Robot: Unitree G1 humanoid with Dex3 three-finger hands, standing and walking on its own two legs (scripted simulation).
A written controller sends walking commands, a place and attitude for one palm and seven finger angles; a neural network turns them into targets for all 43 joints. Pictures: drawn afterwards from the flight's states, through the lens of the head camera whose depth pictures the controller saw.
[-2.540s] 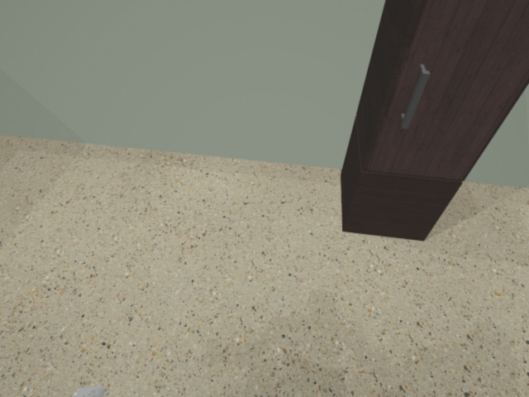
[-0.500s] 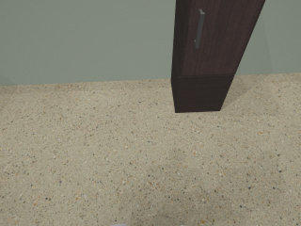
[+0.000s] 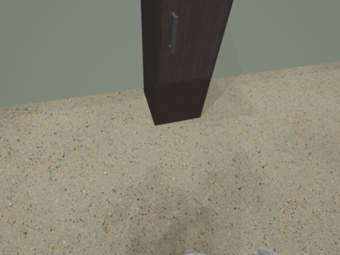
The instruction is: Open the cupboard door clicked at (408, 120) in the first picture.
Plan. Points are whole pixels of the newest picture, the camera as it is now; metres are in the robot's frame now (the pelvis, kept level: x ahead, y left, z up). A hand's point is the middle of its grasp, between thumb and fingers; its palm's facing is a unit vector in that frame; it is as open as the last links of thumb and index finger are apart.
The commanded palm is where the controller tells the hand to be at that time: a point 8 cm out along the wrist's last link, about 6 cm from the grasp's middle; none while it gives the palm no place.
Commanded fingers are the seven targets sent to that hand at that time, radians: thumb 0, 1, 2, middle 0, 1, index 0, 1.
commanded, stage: walk to a spot facing it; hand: left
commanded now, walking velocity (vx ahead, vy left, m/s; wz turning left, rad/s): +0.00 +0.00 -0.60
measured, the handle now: (172, 33) +1.05 +0.07 -0.02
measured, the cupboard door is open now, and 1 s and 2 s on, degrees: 0 0 0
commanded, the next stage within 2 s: none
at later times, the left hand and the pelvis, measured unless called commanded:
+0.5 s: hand (126, 242) +0.17 +0.12 -0.15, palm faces -0.34 -0.90 -0.26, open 7.4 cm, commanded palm none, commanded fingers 0.00 0.90 0.90 -0.20 -0.30 -0.20 -0.30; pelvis -0.01 -0.03 +0.00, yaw -20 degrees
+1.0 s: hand (138, 209) +0.26 +0.11 -0.17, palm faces -0.55 -0.82 -0.15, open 7.4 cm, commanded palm none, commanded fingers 0.00 0.90 0.90 -0.20 -0.30 -0.20 -0.30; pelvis +0.10 -0.02 +0.01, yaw -38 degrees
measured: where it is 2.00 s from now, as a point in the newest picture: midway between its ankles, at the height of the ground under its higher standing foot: (228, 227)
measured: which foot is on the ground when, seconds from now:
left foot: down 0.00-0.36, up 0.38-0.72, down 0.74-1.00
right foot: up 0.00-0.34, down 0.36-0.74, up 0.76-1.00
